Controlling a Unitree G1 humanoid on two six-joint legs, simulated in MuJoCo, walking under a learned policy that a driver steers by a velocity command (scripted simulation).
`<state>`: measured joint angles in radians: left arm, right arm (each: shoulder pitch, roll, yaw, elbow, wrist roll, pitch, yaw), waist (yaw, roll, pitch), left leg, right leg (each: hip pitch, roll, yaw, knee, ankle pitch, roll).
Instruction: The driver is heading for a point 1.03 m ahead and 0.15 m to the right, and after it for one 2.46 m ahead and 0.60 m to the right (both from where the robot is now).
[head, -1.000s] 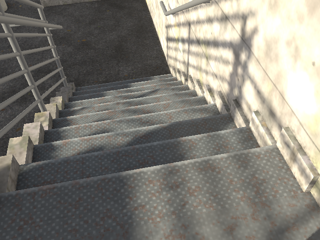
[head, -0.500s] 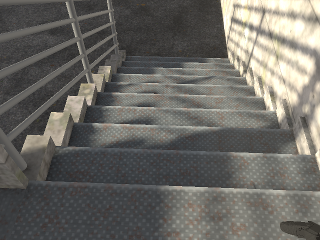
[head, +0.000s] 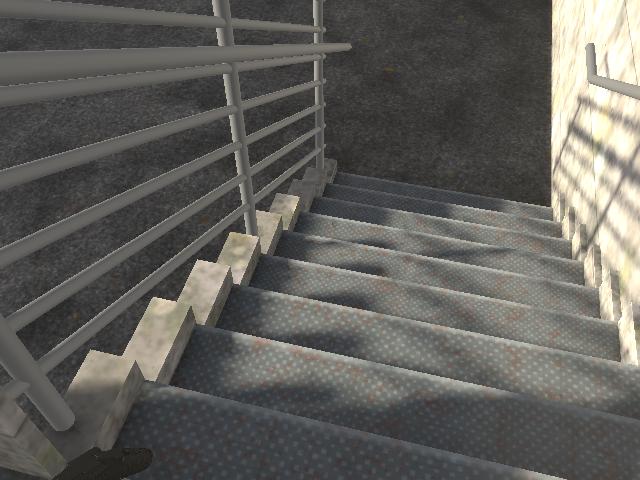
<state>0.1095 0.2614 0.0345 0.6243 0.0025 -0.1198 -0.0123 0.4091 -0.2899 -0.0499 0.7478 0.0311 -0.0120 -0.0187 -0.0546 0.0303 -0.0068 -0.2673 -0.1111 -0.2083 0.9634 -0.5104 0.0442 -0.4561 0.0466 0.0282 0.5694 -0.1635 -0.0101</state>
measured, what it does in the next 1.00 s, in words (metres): goes down: left foot, then right foot 0.17 m lower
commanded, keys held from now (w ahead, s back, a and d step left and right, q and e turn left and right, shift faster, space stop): w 0.42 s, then w+e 0.58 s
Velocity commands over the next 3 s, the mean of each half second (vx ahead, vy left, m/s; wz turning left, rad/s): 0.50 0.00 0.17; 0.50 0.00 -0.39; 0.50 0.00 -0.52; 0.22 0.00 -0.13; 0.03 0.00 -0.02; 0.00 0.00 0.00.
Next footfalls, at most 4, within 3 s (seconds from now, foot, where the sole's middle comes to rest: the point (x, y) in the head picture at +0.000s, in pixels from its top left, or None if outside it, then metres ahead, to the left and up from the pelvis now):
0.40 left None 0.31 0.15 -0.76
0.98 right None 0.54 -0.11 -0.92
1.46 left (311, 385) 0.87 0.02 -1.09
2.06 right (411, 365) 1.01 -0.31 -1.25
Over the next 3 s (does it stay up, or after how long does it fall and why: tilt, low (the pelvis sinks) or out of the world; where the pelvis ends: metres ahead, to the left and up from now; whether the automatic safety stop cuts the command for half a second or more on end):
stays up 1.00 -0.08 -0.41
